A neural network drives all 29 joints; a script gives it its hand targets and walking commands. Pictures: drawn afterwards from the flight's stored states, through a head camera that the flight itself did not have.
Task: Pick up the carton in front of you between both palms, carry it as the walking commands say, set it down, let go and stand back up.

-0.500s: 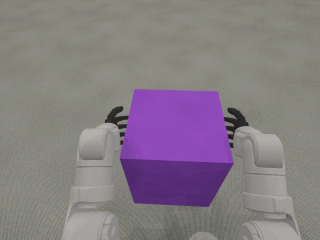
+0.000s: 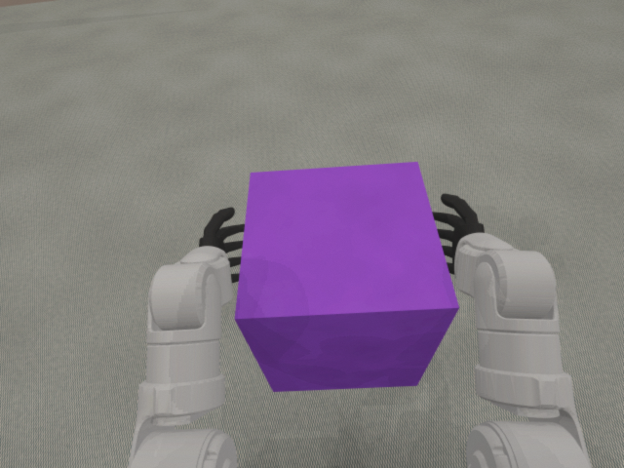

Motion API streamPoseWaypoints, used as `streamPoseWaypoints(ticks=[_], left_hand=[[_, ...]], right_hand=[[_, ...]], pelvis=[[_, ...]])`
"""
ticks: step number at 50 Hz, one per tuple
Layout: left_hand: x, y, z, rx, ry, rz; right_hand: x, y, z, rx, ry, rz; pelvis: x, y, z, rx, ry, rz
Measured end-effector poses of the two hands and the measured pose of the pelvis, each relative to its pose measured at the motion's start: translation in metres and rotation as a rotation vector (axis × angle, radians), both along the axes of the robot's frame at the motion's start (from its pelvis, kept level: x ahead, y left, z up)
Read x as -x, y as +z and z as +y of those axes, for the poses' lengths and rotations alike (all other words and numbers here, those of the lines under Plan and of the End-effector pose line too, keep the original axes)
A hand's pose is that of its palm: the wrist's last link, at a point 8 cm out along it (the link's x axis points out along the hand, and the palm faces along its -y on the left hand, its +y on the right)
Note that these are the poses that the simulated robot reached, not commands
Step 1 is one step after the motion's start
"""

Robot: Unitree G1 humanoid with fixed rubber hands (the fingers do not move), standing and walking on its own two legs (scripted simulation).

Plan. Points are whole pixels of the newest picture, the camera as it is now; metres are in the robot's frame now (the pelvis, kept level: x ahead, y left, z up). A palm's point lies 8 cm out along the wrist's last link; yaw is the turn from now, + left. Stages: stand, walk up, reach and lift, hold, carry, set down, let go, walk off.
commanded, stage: carry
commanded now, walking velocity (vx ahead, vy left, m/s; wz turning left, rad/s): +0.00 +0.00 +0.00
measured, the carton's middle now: (339, 286) +0.36 +0.00 +0.02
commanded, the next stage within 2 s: hold in 1.48 s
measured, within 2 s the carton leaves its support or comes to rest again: neither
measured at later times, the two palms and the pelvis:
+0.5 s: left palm (182, 267) +0.35 +0.19 +0.10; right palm (434, 260) +0.35 -0.11 +0.10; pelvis +0.02 +0.04 -0.01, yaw +0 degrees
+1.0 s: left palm (187, 342) +0.28 +0.19 +0.03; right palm (432, 339) +0.28 -0.11 +0.03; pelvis +0.00 +0.04 -0.01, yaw +0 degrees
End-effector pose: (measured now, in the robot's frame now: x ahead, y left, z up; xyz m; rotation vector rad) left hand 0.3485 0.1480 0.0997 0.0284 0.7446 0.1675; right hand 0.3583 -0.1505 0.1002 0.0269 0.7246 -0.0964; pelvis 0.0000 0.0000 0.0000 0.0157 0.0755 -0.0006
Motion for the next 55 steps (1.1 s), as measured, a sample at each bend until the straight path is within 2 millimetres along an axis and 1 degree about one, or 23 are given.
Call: streamPoseWaypoints(ticks=[4, 8, 13, 21, 25, 30, 33, 39, 45, 49, 55], left_hand=[[-0.010, 0.011, 0.008, 0.011, -0.008, -0.044], [-0.015, 0.014, 0.018, 0.032, -0.013, -0.036], [-0.012, 0.011, 0.028, 0.021, -0.027, 0.001], [-0.005, 0.009, 0.038, 0.001, -0.040, 0.029], [0.002, -0.003, 0.040, 0.003, -0.037, 0.050], [0.017, -0.025, 0.041, 0.002, -0.037, 0.066], [0.026, -0.034, 0.041, 0.005, -0.035, 0.057], [0.041, -0.047, 0.040, 0.036, -0.032, 0.018], [0.061, -0.059, 0.040, 0.038, -0.017, -0.020], [0.068, -0.066, 0.040, -0.002, -0.046, -0.023], [0.075, -0.074, 0.040, -0.018, -0.058, -0.036]], right_hand=[[-0.005, 0.012, 0.008, 0.010, -0.010, -0.044], [-0.007, 0.019, 0.017, 0.032, -0.016, -0.036], [-0.003, 0.017, 0.028, 0.049, -0.008, 0.001], [0.005, 0.012, 0.038, 0.055, 0.001, 0.028], [0.012, 0.000, 0.040, 0.052, -0.009, 0.049], [0.028, -0.021, 0.040, 0.054, -0.016, 0.065], [0.037, -0.030, 0.041, 0.051, -0.020, 0.057], [0.052, -0.044, 0.041, 0.038, -0.032, 0.020], [0.071, -0.057, 0.041, 0.036, -0.034, -0.015], [0.077, -0.064, 0.041, 0.065, -0.007, -0.020], [0.083, -0.072, 0.041, 0.089, 0.012, -0.034]], pelvis=[[-0.010, -0.003, 0.008, 0.009, -0.005, -0.010], [-0.019, -0.005, 0.015, 0.012, -0.004, -0.012], [-0.024, -0.008, 0.022, 0.016, -0.004, -0.029], [-0.020, -0.010, 0.033, 0.020, -0.004, -0.041], [-0.019, -0.010, 0.036, 0.021, -0.003, -0.040], [-0.016, -0.011, 0.039, 0.020, -0.003, -0.047], [-0.012, -0.011, 0.040, 0.019, -0.004, -0.049], [-0.008, -0.011, 0.040, 0.019, -0.004, -0.046], [-0.006, -0.011, 0.041, 0.020, -0.005, -0.051], [-0.003, -0.010, 0.041, 0.019, -0.006, -0.057], [0.003, -0.009, 0.040, 0.016, -0.007, -0.059]])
